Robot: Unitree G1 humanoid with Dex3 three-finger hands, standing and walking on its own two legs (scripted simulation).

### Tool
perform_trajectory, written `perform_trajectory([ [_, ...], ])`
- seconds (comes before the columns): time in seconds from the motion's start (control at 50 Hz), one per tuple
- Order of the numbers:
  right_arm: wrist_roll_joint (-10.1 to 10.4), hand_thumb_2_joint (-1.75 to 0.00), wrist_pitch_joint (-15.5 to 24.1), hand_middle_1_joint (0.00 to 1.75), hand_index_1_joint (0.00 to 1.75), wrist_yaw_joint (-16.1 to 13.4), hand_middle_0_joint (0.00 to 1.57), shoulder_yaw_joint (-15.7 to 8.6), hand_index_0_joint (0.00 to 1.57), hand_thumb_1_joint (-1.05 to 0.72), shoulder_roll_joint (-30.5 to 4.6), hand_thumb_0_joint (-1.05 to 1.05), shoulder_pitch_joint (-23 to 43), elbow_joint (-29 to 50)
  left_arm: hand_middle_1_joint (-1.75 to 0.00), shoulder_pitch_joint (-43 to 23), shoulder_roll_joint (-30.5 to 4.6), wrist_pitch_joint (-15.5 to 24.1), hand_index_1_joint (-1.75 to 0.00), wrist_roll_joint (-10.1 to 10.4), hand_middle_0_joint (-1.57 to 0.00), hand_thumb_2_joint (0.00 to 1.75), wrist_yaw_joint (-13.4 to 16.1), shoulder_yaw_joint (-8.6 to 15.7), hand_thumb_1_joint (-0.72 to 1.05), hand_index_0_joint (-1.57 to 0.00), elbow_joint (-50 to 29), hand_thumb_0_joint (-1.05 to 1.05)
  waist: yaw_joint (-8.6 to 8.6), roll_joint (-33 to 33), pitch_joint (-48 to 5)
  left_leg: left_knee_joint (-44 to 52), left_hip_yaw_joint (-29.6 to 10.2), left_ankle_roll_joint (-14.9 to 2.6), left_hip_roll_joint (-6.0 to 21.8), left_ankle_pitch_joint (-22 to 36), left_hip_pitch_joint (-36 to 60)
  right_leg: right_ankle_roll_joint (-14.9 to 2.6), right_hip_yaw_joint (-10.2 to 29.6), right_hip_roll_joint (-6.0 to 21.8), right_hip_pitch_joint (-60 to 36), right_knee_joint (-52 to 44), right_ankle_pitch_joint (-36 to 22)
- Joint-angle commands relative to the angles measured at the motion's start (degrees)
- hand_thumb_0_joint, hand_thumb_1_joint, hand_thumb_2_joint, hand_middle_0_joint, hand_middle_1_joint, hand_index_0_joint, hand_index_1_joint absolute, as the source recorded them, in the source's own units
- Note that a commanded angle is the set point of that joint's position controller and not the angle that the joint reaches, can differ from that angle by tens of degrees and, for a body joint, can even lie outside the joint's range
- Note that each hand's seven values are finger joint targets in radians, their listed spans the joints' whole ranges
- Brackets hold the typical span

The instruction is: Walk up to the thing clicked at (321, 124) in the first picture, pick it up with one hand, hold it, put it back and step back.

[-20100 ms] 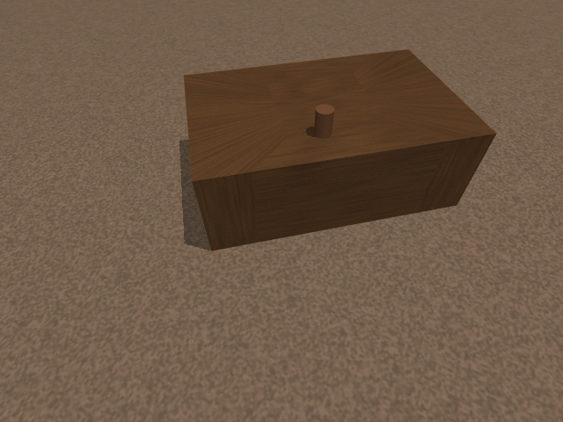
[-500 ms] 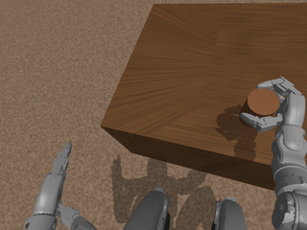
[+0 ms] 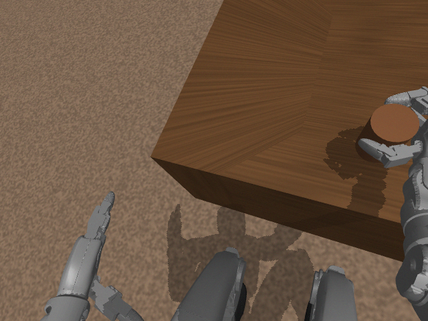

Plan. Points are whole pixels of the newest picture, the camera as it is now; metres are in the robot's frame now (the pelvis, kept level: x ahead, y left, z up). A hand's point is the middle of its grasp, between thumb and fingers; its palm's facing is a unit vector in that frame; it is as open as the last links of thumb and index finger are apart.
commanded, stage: lower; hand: right
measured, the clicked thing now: (383, 135) +0.49 -0.17 -0.05
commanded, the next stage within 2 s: loosen in 0.84 s
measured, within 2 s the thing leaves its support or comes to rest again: rests again in 0.78 s
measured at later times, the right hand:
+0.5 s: hand (385, 139) +0.50 -0.18 -0.09, palm faces +0.10 +0.99 +0.01, open 10.1 cm
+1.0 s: hand (379, 141) +0.51 -0.18 -0.11, palm faces +0.09 +1.00 +0.02, open 10.1 cm
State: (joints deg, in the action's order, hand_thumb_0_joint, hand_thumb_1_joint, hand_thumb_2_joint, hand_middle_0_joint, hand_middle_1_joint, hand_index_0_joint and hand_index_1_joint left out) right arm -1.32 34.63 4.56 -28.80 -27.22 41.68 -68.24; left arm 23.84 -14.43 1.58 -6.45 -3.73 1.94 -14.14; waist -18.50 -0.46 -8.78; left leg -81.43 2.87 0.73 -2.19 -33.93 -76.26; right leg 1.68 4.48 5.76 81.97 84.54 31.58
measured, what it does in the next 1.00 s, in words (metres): lowers itself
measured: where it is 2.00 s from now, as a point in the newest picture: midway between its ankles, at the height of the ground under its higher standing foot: outside the picture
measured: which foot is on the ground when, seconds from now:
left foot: down 0.00-1.00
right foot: down 0.00-1.00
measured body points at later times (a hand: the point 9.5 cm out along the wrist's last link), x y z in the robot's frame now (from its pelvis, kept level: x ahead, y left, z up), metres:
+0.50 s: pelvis -0.01 -0.01 -0.04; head +0.18 -0.09 +0.36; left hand +0.17 +0.25 +0.07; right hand +0.49 -0.24 -0.09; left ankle +0.04 +0.13 -0.57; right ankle +0.06 -0.14 -0.57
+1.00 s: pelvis -0.02 +0.00 -0.06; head +0.17 -0.09 +0.33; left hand +0.16 +0.26 +0.08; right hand +0.50 -0.23 -0.11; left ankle +0.04 +0.13 -0.57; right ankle +0.06 -0.14 -0.57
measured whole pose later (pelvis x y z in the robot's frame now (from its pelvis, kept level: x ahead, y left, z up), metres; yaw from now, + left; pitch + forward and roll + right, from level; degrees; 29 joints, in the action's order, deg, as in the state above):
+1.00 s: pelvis -0.02 +0.00 -0.06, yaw +2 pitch +32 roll +7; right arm -3.7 33.8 5.4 -31.6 -35.0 44.6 -68.3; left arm 25.4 -19.2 4.9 -5.8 -4.6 7.8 -25.7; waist -24.0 -2.2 -9.1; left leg -94.0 4.0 0.9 -2.9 -36.2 -90.3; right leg 1.8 6.8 5.9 96.6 97.7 33.8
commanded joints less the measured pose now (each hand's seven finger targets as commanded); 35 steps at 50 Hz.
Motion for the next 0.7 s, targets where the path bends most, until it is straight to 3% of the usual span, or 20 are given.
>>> perform_trajectory([
  [0.0,0.91,-1.28,6.14,1.40,1.40,0.14,1.23,-2.94,1.28,-0.06,-15.03,0.00,25.33,14.91,-0.04,2.91,-10.48,3.76,-0.04,0.55,-0.04,0.04,1.46,7.85,-0.53,-0.04,-15.40,0.00,-1.68,13.66,-34.41,9.63,-2.38,-1.50,-1.41,17.47,13.48,-2.97,-0.21,-2.43,-24.63,-5.53,-13.27],
  [0.08,0.55,-1.27,6.13,1.40,1.40,0.20,1.23,-2.42,1.28,-0.07,-15.36,0.00,24.67,15.10,-0.04,4.78,-12.33,3.54,-0.04,0.63,-0.04,0.05,1.62,9.86,-0.54,-0.04,-15.33,0.00,-2.40,16.98,-34.42,7.58,-0.72,-2.08,-1.99,17.30,9.13,-2.70,0.65,-2.27,-27.44,-5.40,-15.42],
  [0.1,0.27,-1.27,6.27,1.40,1.40,-0.05,1.23,-3.29,1.28,-0.06,-17.45,0.00,25.41,17.05,-0.04,3.98,-12.33,3.65,-0.04,0.51,-0.04,0.06,1.56,10.12,-0.54,-0.03,-15.72,0.00,-1.41,18.87,-35.98,7.08,-0.93,-1.94,-2.03,17.76,8.35,-2.75,0.65,-2.15,-28.61,-4.79,-16.49],
  [0.12,0.36,-1.27,6.05,1.40,1.40,0.01,1.23,-2.35,1.28,-0.06,-16.25,0.00,26.25,16.43,-0.04,4.60,-12.00,3.71,-0.04,0.53,-0.04,0.06,1.48,10.19,-0.54,-0.04,-14.95,0.00,-2.32,19.83,-35.29,6.84,-0.79,-2.10,-2.08,17.05,7.30,-2.57,0.71,-2.11,-28.60,-4.66,-16.10],
  [0.2,0.31,-1.26,6.09,1.39,1.39,-0.14,1.21,-0.95,1.26,-0.03,-14.50,0.00,26.69,17.18,-0.04,3.20,-10.77,4.18,-0.05,0.33,-0.04,0.06,1.24,9.43,-0.55,-0.03,-12.07,0.00,-1.51,23.36,-32.98,4.63,0.49,-2.68,-2.30,14.32,2.80,-1.76,0.95,-1.83,-28.24,-4.97,-14.77],
  [0.24,-0.49,-1.27,6.41,1.39,1.39,-0.24,1.21,-0.69,1.26,-0.01,-16.23,0.00,27.83,19.75,-0.04,1.83,-11.60,4.76,-0.05,0.16,-0.04,0.06,1.40,9.92,-0.55,-0.03,-16.09,0.00,-1.59,24.70,-37.56,3.88,0.34,-2.54,-2.32,16.58,3.33,-1.68,1.19,-1.43,-31.75,-3.36,-18.65],
  [0.28,-0.65,-1.28,6.34,1.40,1.40,-0.16,1.22,0.27,1.27,-0.04,-14.38,0.00,26.69,17.91,-0.04,2.52,-11.58,4.45,-0.05,-0.18,-0.04,0.06,1.29,9.57,-0.55,-0.03,-14.83,0.00,-2.08,25.15,-35.80,2.89,1.17,-2.78,-2.52,16.53,1.66,-1.42,1.33,-1.50,-31.20,-3.19,-19.41],
  [0.3,-0.57,-1.29,6.19,1.41,1.41,-0.30,1.23,-1.30,1.28,-0.04,-16.58,0.00,25.89,17.83,-0.04,3.46,-12.56,4.36,-0.05,0.12,-0.04,0.06,1.43,10.52,-0.54,-0.03,-14.87,0.00,-2.04,25.10,-35.83,2.91,1.28,-2.78,-2.60,16.90,1.85,-1.40,1.48,-1.44,-31.40,-3.28,-20.02],
  [0.34,-0.81,-1.29,5.81,1.42,1.42,-0.57,1.24,-2.14,1.29,-0.06,-17.71,0.00,25.60,16.75,-0.04,3.27,-13.59,4.39,-0.05,0.10,-0.04,0.06,1.44,11.83,-0.54,-0.04,-15.87,0.00,-2.26,25.23,-36.02,2.81,1.19,-2.66,-2.60,17.37,2.03,-1.59,1.54,-1.48,-30.77,-2.82,-20.36],
  [0.38,-0.39,-1.32,5.11,1.44,1.44,-0.42,1.26,-0.90,1.31,-0.06,-15.03,0.00,25.63,15.04,-0.04,3.94,-13.69,4.43,-0.04,0.28,-0.04,0.05,1.23,12.30,-0.54,-0.04,-15.42,0.00,-3.58,24.22,-34.33,2.61,1.45,-2.66,-2.61,16.72,0.76,-1.61,1.69,-1.33,-29.75,-2.38,-19.46],
  [0.46,-0.53,-1.34,4.99,1.47,1.47,-0.88,1.29,-1.89,1.34,-0.09,-16.73,0.00,25.54,16.17,-0.04,3.14,-14.99,4.67,-0.04,0.63,-0.04,0.05,1.10,14.13,-0.55,-0.03,-16.59,0.00,-3.91,23.08,-33.61,2.23,1.62,-2.54,-2.59,14.85,-0.28,-1.90,1.90,-1.19,-27.65,-2.13,-16.08],
  [0.52,-0.39,-1.34,5.04,1.47,1.47,-0.60,1.29,-0.96,1.34,-0.09,-14.33,0.00,25.76,13.72,-0.04,3.67,-12.78,4.97,-0.04,0.55,-0.04,0.05,0.71,12.67,-0.55,-0.03,-15.01,0.00,-4.32,21.77,-31.67,1.71,1.21,-2.39,-2.58,15.28,-0.65,-2.20,1.54,-1.38,-24.30,-0.56,-15.20],
  [0.58,-1.07,-1.34,5.27,1.47,1.47,-0.62,1.29,-3.23,1.34,-0.09,-18.83,0.00,26.44,15.20,-0.04,2.30,-14.09,5.41,-0.04,0.87,-0.04,0.05,0.97,13.07,-0.55,-0.03,-19.03,0.00,-4.04,20.91,-34.65,0.99,1.12,-2.38,-2.51,15.89,0.77,-2.21,1.62,-1.55,-24.00,0.01,-15.06],
  [0.64,-1.13,-1.34,5.21,1.47,1.47,-0.24,1.29,-2.88,1.34,-0.13,-18.23,0.00,26.63,13.97,-0.04,3.26,-14.33,5.23,-0.05,0.89,-0.04,0.06,1.02,13.67,-0.55,-0.03,-18.28,0.00,-4.49,21.85,-34.17,0.53,0.91,-2.45,-2.55,15.46,-0.08,-2.25,1.41,-1.72,-23.03,0.76,-14.37],
  [0.68,-1.22,-1.32,5.09,1.45,1.45,-0.17,1.28,-3.91,1.33,-0.11,-20.77,0.00,27.27,14.21,-0.04,2.96,-15.02,5.48,-0.04,1.09,-0.04,0.05,1.15,14.70,-0.55,-0.03,-18.75,0.00,-4.04,22.68,-34.14,0.82,0.30,-2.38,-2.40,14.43,0.34,-2.26,1.19,-1.82,-21.93,0.96,-12.66],
])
